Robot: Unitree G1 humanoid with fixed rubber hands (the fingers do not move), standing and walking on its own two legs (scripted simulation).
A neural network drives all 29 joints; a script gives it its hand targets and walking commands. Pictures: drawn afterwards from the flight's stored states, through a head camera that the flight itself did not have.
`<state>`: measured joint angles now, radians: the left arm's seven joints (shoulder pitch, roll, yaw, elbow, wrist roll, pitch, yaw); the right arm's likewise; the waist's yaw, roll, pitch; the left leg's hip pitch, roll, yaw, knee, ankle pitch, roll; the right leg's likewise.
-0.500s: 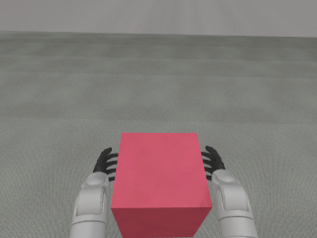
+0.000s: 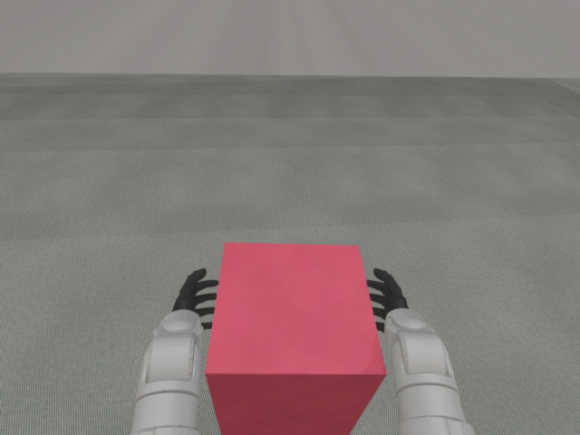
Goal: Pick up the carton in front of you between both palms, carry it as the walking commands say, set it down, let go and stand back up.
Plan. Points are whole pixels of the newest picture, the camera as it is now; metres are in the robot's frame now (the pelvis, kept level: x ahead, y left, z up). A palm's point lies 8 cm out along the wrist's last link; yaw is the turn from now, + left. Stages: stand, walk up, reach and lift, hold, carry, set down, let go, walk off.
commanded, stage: hold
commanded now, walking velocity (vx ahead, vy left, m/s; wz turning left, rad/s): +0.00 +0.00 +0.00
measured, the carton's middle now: (289, 342) +0.30 +0.00 -0.04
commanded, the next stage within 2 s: set down in 0.26 s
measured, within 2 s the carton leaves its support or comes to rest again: neither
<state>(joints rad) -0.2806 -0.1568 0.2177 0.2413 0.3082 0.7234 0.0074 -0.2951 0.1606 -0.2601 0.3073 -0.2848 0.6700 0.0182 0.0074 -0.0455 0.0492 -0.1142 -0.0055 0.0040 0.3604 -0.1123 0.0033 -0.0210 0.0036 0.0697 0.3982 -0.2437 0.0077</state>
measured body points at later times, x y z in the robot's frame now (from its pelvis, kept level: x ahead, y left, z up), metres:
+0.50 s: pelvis +0.01 +0.01 +0.00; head -0.01 +0.02 +0.45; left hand +0.34 +0.16 +0.03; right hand +0.34 -0.14 +0.03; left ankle +0.06 +0.12 -0.74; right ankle +0.00 -0.13 -0.74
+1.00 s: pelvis -0.03 -0.01 -0.09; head +0.19 +0.02 +0.30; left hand +0.37 +0.17 -0.18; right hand +0.38 -0.13 -0.17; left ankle +0.06 +0.12 -0.74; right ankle +0.00 -0.13 -0.74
